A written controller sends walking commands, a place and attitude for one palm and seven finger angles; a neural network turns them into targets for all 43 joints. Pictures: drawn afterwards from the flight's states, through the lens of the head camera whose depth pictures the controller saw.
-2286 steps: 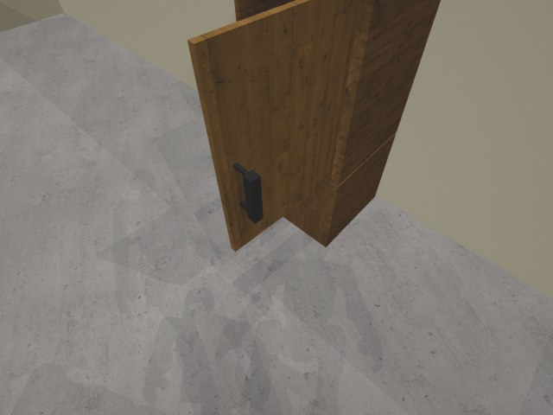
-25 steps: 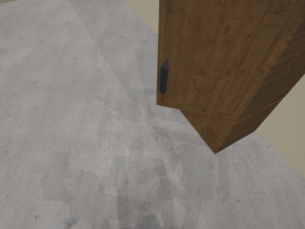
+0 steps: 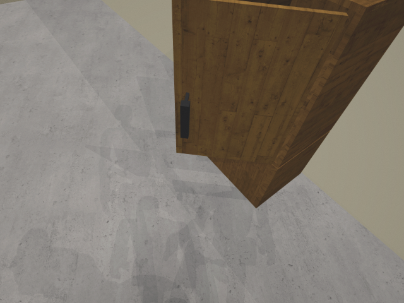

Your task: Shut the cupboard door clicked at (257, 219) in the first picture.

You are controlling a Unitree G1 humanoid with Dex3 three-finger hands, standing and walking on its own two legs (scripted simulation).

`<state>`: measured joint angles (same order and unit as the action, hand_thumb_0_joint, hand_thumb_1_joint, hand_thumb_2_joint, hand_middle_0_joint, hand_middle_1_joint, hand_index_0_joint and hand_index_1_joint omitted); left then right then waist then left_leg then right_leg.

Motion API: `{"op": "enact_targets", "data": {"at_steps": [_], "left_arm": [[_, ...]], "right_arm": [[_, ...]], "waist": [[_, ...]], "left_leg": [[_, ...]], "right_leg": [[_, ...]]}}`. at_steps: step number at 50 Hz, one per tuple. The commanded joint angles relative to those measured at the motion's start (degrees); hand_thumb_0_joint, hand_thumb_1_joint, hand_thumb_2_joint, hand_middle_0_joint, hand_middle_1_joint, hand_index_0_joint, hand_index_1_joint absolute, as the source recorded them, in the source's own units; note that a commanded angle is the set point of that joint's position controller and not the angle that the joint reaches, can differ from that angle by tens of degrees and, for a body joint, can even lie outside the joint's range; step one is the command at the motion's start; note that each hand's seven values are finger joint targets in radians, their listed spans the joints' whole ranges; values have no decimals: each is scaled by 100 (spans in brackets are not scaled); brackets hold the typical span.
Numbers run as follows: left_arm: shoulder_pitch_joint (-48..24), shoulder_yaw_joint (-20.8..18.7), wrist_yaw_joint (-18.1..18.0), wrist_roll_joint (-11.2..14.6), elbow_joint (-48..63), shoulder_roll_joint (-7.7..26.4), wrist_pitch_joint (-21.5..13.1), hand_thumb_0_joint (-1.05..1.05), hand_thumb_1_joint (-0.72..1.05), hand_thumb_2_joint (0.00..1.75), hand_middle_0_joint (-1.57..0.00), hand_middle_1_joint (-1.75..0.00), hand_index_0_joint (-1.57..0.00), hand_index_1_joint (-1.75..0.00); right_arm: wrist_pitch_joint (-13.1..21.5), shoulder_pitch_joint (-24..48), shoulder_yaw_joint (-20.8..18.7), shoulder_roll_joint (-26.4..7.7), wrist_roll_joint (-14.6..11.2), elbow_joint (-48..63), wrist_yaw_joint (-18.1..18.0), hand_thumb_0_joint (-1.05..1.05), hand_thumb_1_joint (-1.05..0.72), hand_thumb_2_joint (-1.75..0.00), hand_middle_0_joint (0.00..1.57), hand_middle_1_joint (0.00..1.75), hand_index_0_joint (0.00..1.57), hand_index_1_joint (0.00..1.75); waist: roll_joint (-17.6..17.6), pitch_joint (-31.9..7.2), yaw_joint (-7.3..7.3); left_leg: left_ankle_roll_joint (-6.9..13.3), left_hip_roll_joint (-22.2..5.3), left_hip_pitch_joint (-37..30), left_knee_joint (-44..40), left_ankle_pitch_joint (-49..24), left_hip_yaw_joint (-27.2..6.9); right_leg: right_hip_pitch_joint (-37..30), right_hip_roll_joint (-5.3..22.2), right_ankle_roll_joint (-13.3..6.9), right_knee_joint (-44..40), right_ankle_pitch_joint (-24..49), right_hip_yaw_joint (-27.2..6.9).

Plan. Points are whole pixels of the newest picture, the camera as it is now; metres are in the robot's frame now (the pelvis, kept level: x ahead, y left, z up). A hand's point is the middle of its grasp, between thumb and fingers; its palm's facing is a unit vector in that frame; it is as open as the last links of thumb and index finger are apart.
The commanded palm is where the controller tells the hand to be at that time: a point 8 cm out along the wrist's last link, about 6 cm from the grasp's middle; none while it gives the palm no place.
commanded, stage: take the last steps up to it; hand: left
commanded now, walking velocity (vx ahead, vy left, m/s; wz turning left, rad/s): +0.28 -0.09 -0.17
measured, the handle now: (186, 115) +0.68 +0.09 -0.10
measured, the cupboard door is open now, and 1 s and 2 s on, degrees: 47 47 47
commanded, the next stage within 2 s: come to a stop and stand still in 0.52 s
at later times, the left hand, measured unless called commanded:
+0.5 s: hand out of the picture +0.11 +0.11 -0.17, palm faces -0.02 -0.99 -0.16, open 7.3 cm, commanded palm none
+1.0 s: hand (161, 244) +0.28 +0.11 -0.17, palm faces -0.03 -0.97 -0.25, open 7.3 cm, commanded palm none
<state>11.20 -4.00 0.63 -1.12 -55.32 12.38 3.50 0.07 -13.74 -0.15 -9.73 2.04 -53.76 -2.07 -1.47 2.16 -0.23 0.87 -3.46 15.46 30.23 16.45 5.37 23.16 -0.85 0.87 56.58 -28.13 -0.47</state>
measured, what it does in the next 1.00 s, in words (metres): walks ahead: right foot, then left foot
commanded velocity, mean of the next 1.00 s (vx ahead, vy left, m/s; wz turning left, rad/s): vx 0.04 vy -0.01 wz -0.03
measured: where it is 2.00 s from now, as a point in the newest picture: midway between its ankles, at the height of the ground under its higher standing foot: outside the picture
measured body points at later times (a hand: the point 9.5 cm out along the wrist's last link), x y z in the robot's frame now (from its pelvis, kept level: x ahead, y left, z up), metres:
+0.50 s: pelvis +0.11 -0.06 +0.00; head +0.14 -0.05 +0.45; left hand +0.11 +0.16 -0.16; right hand +0.12 -0.30 -0.15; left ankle +0.17 +0.06 -0.71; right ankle +0.02 -0.14 -0.74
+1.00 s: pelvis +0.21 -0.08 +0.00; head +0.25 -0.09 +0.44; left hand +0.28 +0.16 -0.15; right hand +0.25 -0.33 -0.16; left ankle +0.18 +0.04 -0.70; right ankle +0.20 -0.20 -0.74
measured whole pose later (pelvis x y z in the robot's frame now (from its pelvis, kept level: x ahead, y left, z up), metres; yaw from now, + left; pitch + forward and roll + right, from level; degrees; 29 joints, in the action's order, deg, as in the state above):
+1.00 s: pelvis +0.21 -0.08 +0.00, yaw -3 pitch +1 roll +1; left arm 10.0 -2.7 -1.7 -1.9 -57.6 10.7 1.1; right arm -3.3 -9.9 -3.4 -11.4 0.2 -58.1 -1.8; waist 0.1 4.2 0.3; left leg -1.0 0.5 20.3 47.9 29.3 2.1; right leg 17.0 2.5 -0.4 32.8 -16.7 1.8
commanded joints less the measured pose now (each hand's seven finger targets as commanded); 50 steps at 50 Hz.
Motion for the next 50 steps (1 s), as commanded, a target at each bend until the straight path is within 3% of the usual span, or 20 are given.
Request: {"op": "enact_targets", "data": {"at_steps": [1, 6, 9, 10, 11, 12, 13, 18, 23, 27, 28, 29, 30, 31, 35, 38, 42, 44, 46, 50], "left_arm": [[-355, -50, 150, -31, 515, 280, -182, 0, 90, 90, -20, -30, -20, -30], [-515, -20, 216, -44, 483, 188, -251, 0, 90, 90, -20, -30, -20, -30], [230, -77, 204, -49, 162, 315, -309, 0, 90, 90, -20, -30, -20, -30], [664, -143, 163, -52, 5, 522, -367, 0, 90, 90, -20, -30, -20, -30], [1193, -237, 74, -83, -169, 1045, -436, 0, 90, 90, -20, -30, -20, -30], [1452, -268, 15, -14, -232, 1309, -408, 0, 90, 90, -20, -30, -20, -30], [1274, -215, -44, -3, -257, 1128, -452, 0, 90, 90, -20, -30, -20, -30], [615, 25, -102, -1, -210, 383, -639, 0, 90, 90, -20, -30, -20, -30], [915, 40, -132, -9, -521, 430, -681, 0, 90, 90, -20, -30, -20, -30], [853, 56, -158, 46, -639, 314, -637, 0, 90, 90, -20, -30, -20, -30], [1045, 80, -161, 56, -606, 145, -614, 0, 90, 90, -20, -30, -20, -30], [1279, 131, -156, 71, -518, -72, -580, 0, 90, 90, -20, -30, -20, -30], [1048, 151, -162, 35, -373, 33, -581, 0, 90, 90, -20, -30, -20, -30], [748, 138, -168, 15, -310, 7, -537, 0, 90, 90, -20, -30, -20, -30], [749, 150, -138, 43, -409, -264, -329, 0, 90, 90, -20, -30, -20, -30], [1215, 103, -170, -5, -545, -104, -222, 0, 90, 90, -20, -30, -20, -30], [721, -9, -188, -90, -165, 569, -221, 0, 90, 90, -20, -30, -20, -30], [468, -56, -187, -83, -97, 794, -269, 0, 90, 90, -20, -30, -20, -30], [378, -61, -243, -78, -49, 811, -294, 0, 90, 90, -20, -30, -20, -30], [349, -160, -347, -89, 23, 953, -283, 0, 90, 90, -20, -30, -20, -30]], "right_arm": [[133, -674, -325, -1188, 46, 14, -45, 0, -90, -90, 20, 30, 20, 30], [121, -763, -424, -1281, 49, -211, 17, 0, -90, -90, 20, 30, 20, 30], [96, -528, -432, -1208, -5, -274, 61, 0, -90, -90, 20, 30, 20, 30], [113, -446, -395, -1058, -38, -249, 86, 0, -90, -90, 20, 30, 20, 30], [136, -307, -302, -644, -108, -86, 124, 0, -90, -90, 20, 30, 20, 30], [101, 161, -281, -681, -72, 172, 151, 0, -90, -90, 20, 30, 20, 30], [62, 286, -339, -770, -65, 113, 137, 0, -90, -90, 20, 30, 20, 30], [57, -233, -287, -434, -30, -241, 222, 0, -90, -90, 20, 30, 20, 30], [127, 5, -211, -250, -69, -159, 250, 0, -90, -90, 20, 30, 20, 30], [254, -681, -223, -412, -50, -450, 175, 0, -90, -90, 20, 30, 20, 30], [305, -1205, -288, -760, -4, -602, 124, 0, -90, -90, 20, 30, 20, 30], [285, -1660, -403, -1306, 36, -683, 70, 0, -90, -90, 20, 30, 20, 30], [214, -1739, -394, -1328, 28, -683, 25, 0, -90, -90, 20, 30, 20, 30], [196, -1438, -364, -1288, 5, -599, -10, 0, -90, -90, 20, 30, 20, 30], [177, -61, -167, -680, -16, -296, -98, 0, -90, -90, 20, 30, 20, 30], [31, 250, -261, -856, -121, -311, -84, 0, -90, -90, 20, 30, 20, 30], [-112, 200, -368, -666, -154, -215, 40, 0, -90, -90, 20, 30, 20, 30], [-216, 24, -390, -455, -146, -207, 52, 0, -90, -90, 20, 30, 20, 30], [-261, 36, -409, -483, -138, -179, 41, 0, -90, -90, 20, 30, 20, 30], [-225, 215, -352, -503, -184, -54, 26, 0, -90, -90, 20, 30, 20, 30]], "waist": [[1051, -209, -257], [1186, -35, -318], [683, -139, 78], [150, -211, 302], [-1219, -287, 527], [-1327, -44, 726], [-1418, 269, 571], [-502, 280, -79], [-455, 123, 7], [-209, -101, -356], [517, -441, -485], [1683, -727, -540], [1569, -737, -592], [1542, -495, -519], [729, -148, 68], [590, -456, 238], [307, -114, 94], [-996, -182, -11], [-1168, -252, 89], [-836, -687, 234]], "left_leg": [[708, -1486, -979, -1561, -824, -1285], [660, -1524, -720, -1618, 98, -1040], [358, -1189, 26, -975, 602, -594], [143, -830, 648, -304, 802, -204], [-164, -117, 1863, 1073, 1482, 510], [-183, 47, 2351, 2280, 2143, 125], [-146, -103, 2507, 2909, 1661, -304], [-286, -290, 1797, 2610, 336, -175], [-209, -86, 1301, 1158, 5, 115], [-53, 138, -489, -159, -1091, 111], [245, -497, -1491, -353, -1915, -736], [896, -1738, -2225, -581, -2460, -2226], [1269, -2183, -2008, -1148, -2041, -2760], [1290, -2207, -1495, -1319, -1679, -2772], [896, -1491, -42, -1243, -2907, -1207], [665, -1162, 132, -891, -1868, -794], [67, -259, 257, -298, -346, -362], [-146, 260, 78, 806, 32, 5], [-193, 356, 574, 1991, 1467, -309], [-302, 362, 1161, 2015, 1632, -552]], "right_leg": [[656, 223, -23, -232, 272, 128], [11, 170, -96, -1643, 379, 476], [-1503, -16, -165, -3037, 1303, 662], [-2323, 297, -306, -3552, 1126, 225], [-3135, 1530, -835, -4192, 238, -1529], [-2720, 2255, -1327, -4792, -353, -2500], [-2175, 2157, -1461, -4942, -602, -2681], [-1623, 1454, -1237, -4478, 2601, -556], [-1991, 1364, -1164, -4149, 3714, -334], [-1476, 989, -803, -2962, 3951, -14], [-775, 605, -567, -1978, 3029, 181], [210, 29, -338, -690, 512, 638], [520, -112, -346, 354, -941, 391], [786, 166, -336, 863, -753, 86], [-489, 501, -60, -1023, -21, 30], [-1226, 263, -19, -2243, 1299, 328], [-715, 904, -401, -2981, 2900, -573], [-601, 1577, -825, -3419, 3756, -1259], [-1074, 2029, -1326, -3443, 5536, -1430], [-2438, 2028, -1380, -2899, 6998, -1076]]}}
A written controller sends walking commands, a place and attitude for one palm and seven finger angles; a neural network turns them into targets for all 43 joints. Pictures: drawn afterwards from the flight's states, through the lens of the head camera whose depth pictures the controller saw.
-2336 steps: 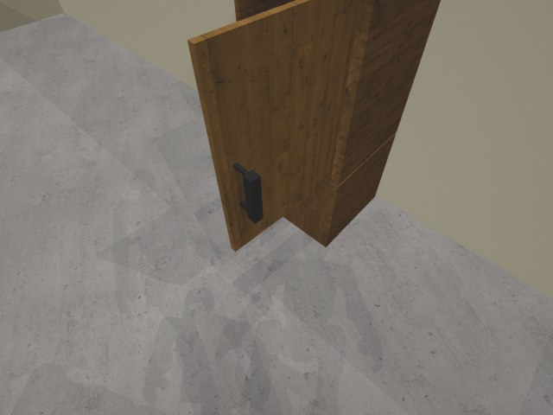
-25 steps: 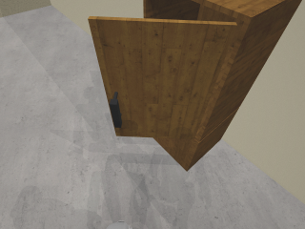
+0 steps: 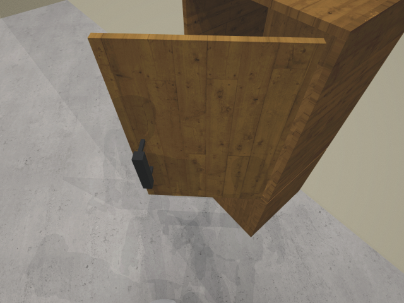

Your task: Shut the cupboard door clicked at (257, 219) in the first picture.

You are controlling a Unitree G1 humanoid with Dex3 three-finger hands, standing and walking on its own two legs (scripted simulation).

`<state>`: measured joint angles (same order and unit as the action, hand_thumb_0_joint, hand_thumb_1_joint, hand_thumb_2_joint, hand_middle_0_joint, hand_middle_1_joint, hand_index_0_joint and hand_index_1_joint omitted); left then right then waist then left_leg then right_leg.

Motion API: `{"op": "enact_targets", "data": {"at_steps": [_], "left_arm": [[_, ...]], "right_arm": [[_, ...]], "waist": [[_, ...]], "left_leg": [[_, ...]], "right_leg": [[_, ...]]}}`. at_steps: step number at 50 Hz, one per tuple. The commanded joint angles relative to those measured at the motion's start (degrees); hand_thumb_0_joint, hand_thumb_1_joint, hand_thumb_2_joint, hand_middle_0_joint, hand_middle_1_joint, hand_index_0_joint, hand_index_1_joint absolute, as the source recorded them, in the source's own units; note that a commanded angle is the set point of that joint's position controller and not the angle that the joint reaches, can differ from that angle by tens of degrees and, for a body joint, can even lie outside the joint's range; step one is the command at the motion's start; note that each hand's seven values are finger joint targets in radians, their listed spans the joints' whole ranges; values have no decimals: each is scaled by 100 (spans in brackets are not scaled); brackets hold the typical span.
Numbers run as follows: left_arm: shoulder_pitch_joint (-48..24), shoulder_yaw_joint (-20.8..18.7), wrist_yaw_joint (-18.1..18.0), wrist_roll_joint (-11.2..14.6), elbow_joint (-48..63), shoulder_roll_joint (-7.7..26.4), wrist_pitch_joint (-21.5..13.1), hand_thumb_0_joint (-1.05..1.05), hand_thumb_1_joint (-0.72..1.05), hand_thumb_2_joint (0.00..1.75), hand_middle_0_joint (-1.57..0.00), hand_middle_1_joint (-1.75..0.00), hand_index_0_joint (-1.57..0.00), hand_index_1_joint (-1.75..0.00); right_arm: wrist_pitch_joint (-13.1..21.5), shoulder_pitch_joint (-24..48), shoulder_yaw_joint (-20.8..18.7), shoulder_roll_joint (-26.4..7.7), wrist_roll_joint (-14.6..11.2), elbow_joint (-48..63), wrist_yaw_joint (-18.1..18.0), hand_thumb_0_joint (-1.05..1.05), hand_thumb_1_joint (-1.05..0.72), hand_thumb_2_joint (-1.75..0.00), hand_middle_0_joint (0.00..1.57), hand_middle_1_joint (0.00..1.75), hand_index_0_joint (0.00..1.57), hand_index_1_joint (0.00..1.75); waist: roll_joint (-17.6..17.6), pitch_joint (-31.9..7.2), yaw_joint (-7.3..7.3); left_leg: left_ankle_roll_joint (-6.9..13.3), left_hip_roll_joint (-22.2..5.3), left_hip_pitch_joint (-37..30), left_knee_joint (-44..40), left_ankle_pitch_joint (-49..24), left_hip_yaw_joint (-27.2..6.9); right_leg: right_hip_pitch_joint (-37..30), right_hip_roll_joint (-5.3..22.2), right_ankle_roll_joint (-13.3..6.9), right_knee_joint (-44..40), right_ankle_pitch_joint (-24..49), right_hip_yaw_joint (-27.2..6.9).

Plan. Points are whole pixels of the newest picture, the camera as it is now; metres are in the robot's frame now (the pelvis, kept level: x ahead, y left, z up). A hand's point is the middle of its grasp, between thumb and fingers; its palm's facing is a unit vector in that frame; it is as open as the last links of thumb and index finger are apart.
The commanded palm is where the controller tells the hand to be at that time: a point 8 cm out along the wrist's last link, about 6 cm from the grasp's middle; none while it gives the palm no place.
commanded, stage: come to a stop and stand still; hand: left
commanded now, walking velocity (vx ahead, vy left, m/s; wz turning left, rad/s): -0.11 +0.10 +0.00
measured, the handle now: (145, 164) +0.46 +0.19 -0.09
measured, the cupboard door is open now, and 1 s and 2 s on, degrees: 47 47 47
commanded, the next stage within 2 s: look again from close up in 0.86 s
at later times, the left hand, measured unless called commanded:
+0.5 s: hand out of the picture +0.02 +0.20 -0.16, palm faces +0.00 -0.97 -0.23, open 7.3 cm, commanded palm none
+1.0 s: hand out of the picture -0.04 +0.16 -0.17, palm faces +0.01 -0.99 -0.16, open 7.3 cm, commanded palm none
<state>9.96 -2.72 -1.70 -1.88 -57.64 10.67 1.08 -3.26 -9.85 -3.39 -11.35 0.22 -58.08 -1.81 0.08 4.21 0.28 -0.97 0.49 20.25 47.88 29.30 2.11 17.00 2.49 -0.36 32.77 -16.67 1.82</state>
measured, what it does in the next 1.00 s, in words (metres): steps on the spot: left foot, then right foot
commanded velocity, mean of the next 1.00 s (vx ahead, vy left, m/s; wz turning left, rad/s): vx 0.00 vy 0.00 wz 0.00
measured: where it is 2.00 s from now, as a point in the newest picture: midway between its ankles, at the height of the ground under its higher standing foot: outside the picture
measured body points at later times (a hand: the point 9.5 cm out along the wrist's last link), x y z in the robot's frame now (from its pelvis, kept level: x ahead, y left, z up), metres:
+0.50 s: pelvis -0.02 +0.02 +0.01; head +0.01 +0.01 +0.45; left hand +0.02 +0.26 -0.15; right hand +0.03 -0.21 -0.15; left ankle -0.02 +0.12 -0.73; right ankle -0.06 -0.10 -0.73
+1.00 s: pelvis -0.03 +0.00 +0.01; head -0.01 +0.01 +0.46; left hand -0.04 +0.21 -0.15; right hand -0.06 -0.22 -0.15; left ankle -0.02 +0.12 -0.73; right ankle -0.06 -0.10 -0.73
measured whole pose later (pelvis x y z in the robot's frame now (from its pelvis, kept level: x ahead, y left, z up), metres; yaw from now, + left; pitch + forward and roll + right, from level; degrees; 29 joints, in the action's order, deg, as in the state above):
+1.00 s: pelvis -0.03 +0.00 +0.01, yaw -1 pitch +0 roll +0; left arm 16.8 0.6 -2.8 -0.8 -65.2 6.6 -1.2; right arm -0.2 -17.7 0.1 -8.2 0.3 -65.3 -1.7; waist 0.1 2.6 -0.4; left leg 0.0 -1.8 12.0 24.6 12.1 3.3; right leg 7.4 -1.6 -1.1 22.1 -14.3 0.4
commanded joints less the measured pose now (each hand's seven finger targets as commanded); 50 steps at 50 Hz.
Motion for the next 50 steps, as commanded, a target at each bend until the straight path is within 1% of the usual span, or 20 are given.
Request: {"op": "enact_targets", "data": {"at_steps": [1, 3, 5, 6, 7, 8, 9, 12, 15, 18, 19, 21, 22, 24, 32, 38, 47, 48, 49, 50], "left_arm": [[453, -300, -119, -8, 268, 1133, -35, 0, 90, 90, -20, -30, -20, -30], [336, -300, -112, 2, 295, 1134, -18, 0, 90, 90, -20, -30, -20, -30], [179, -259, -104, 72, 308, 1058, 6, 0, 90, 90, -20, -30, -20, -30], [228, -220, -95, 111, 371, 855, 28, 0, 90, 90, -20, -30, -20, -30], [335, -140, -73, 114, 442, 591, 63, 0, 90, 90, -20, -30, -20, -30], [241, -106, -93, 87, 471, 527, 104, 0, 90, 90, -20, -30, -20, -30], [58, -97, -100, 84, 502, 519, 177, 0, 90, 90, -20, -30, -20, -30], [59, -115, -48, 115, 385, 543, 193, 0, 90, 90, -20, -30, -20, -30], [13, -35, 0, 113, 365, 443, 128, 0, 90, 90, -20, -30, -20, -30], [376, -2, 9, 113, 197, 436, 72, 0, 90, 90, -20, -30, -20, -30], [544, -4, 0, 98, 117, 486, 21, 0, 90, 90, -20, -30, -20, -30], [440, 11, -25, 84, 50, 727, -71, 0, 90, 90, -20, -30, -20, -30], [303, 33, -10, 95, 58, 774, -73, 0, 90, 90, -20, -30, -20, -30], [361, 46, -21, 103, -37, 629, -139, 0, 90, 90, -20, -30, -20, -30], [617, 132, -29, 148, -314, 462, -143, 0, 90, 90, -20, -30, -20, -30], [775, 159, -21, 160, -468, 353, -137, 0, 90, 90, -20, -30, -20, -30], [994, 165, -42, 164, -567, 210, -172, 0, 90, 90, -20, -30, -20, -30], [1337, 257, -267, 26, -673, 324, -405, 0, 90, 90, -20, -30, -20, -30], [1348, 185, -260, 69, -584, 615, -511, 0, 90, 90, -20, -30, -20, -30], [1365, 195, -237, 110, -436, 546, -505, 0, 90, 90, -20, -30, -20, -30]], "right_arm": [[116, -150, -11, -344, -1, 384, 8, 0, -90, -90, 20, 30, 20, 30], [124, -288, 6, -320, 1, 376, 23, 0, -90, -90, 20, 30, 20, 30], [162, -581, 13, -359, 24, 253, 46, 0, -90, -90, 20, 30, 20, 30], [221, -613, -9, -606, 68, 265, 48, 0, -90, -90, 20, 30, 20, 30], [245, -504, -58, -957, 115, 359, 45, 0, -90, -90, 20, 30, 20, 30], [221, -380, -61, -1024, 124, 390, 39, 0, -90, -90, 20, 30, 20, 30], [262, -372, -28, -963, 154, 374, -28, 0, -90, -90, 20, 30, 20, 30], [287, -247, 58, -791, 148, 376, -115, 0, -90, -90, 20, 30, 20, 30], [315, -332, 42, -812, 123, 295, -97, 0, -90, -90, 20, 30, 20, 30], [321, -337, 30, -780, 55, 169, -67, 0, -90, -90, 20, 30, 20, 30], [329, -298, 41, -687, 21, 147, -52, 0, -90, -90, 20, 30, 20, 30], [330, -400, 70, -446, -33, 134, 1, 0, -90, -90, 20, 30, 20, 30], [311, -445, 96, -394, -24, 104, 37, 0, -90, -90, 20, 30, 20, 30], [308, -530, 107, -374, 26, -42, 23, 0, -90, -90, 20, 30, 20, 30], [345, -663, 216, -344, 29, -454, 22, 0, -90, -90, 20, 30, 20, 30], [332, -850, 252, -262, 38, -592, -3, 0, -90, -90, 20, 30, 20, 30], [377, -1083, 261, -178, 34, -658, -40, 0, -90, -90, 20, 30, 20, 30], [543, -475, 289, -322, 14, -266, 49, 0, -90, -90, 20, 30, 20, 30], [562, -557, 325, -206, 25, -64, 46, 0, -90, -90, 20, 30, 20, 30], [603, -1158, 293, -94, 59, -110, 19, 0, -90, -90, 20, 30, 20, 30]], "waist": [[-1015, -966, 198], [-1078, -1013, 115], [-944, -1021, -53], [-299, -1106, -33], [840, -1072, 44], [980, -751, -21], [1237, -575, -69], [848, -476, 38], [744, -640, -46], [669, -757, 62], [448, -692, 126], [-129, -546, -81], [-115, -416, -146], [-818, -550, -135], [-137, -77, -63], [-43, 164, -56], [-48, -35, -50], [420, 108, 125], [466, -124, -120], [196, -904, -220]], "left_leg": [[-139, -28, 579, -62, 176, -201], [-149, 0, 180, -1012, -356, -92], [-122, -72, -769, -2465, -1897, 22], [31, -633, -1463, -2756, -3235, -382], [487, -1555, -1501, -2643, -4896, -1180], [923, -1918, -1112, -2797, -5133, -1265], [1139, -1887, -1026, -2859, -5628, -1450], [1167, -1631, -1259, -2656, -5842, -1018], [1096, -1499, -1589, -2638, -5534, -877], [861, -1298, -1381, -2595, -4464, -772], [682, -1117, -1240, -2451, -4042, -723], [212, -597, -910, -2425, -2393, -387], [146, -451, -1042, -2547, -2137, -336], [147, -493, -1374, -2484, -2523, -254], [164, -584, -1288, -2891, -2296, -331], [147, -558, -1165, -3013, -1939, -333], [163, -606, -1236, -2947, -2264, -340], [51, -680, -777, -1680, -2876, -124], [32, -498, -875, -1847, -2896, -181], [137, -500, -1031, -1963, -2642, -168]], "right_leg": [[-1874, 1649, -1217, -487, 5751, -1271], [-1745, 1491, -1044, -375, 5318, -1123], [-1239, 1161, -631, -122, 4160, -868], [-592, 771, -319, 96, 2797, -572], [-172, 211, 30, 349, 756, -84], [-29, -66, 93, 1046, -1123, -61], [241, -169, 112, 1668, -1605, -300], [468, -154, 104, 2104, -1235, -570], [154, -140, 118, 1038, -1006, -310], [-596, -145, 86, -229, 6, -149], [-879, -107, 29, -887, 686, -293], [-893, 579, -235, -1217, 1591, -993], [-596, 676, -284, -1191, 1472, -999], [-580, 492, -266, -1153, 1872, -907], [-502, 326, -195, -1518, 902, -858], [-409, 285, -196, -1699, 427, -864], [-573, 285, -201, -1609, 808, -777], [-440, 611, -110, -1350, 2825, -885], [-716, 809, -200, -1026, 4829, -946], [-1223, 714, -295, -588, 4632, -822]]}}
